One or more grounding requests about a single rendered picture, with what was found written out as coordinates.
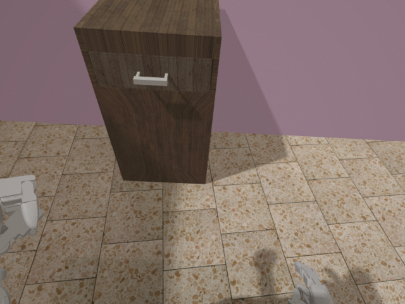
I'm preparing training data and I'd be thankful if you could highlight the drawer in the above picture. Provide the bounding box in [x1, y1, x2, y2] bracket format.
[89, 51, 212, 92]

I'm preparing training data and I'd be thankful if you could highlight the handle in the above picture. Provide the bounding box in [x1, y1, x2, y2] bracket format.
[133, 72, 168, 86]

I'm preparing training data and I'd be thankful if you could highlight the robot left hand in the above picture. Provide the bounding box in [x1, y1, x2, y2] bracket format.
[0, 175, 44, 257]

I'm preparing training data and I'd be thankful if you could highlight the robot right hand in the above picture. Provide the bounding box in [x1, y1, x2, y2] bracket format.
[288, 261, 333, 304]

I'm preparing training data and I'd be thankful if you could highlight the cabinet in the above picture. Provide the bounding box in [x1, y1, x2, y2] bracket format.
[74, 0, 221, 184]

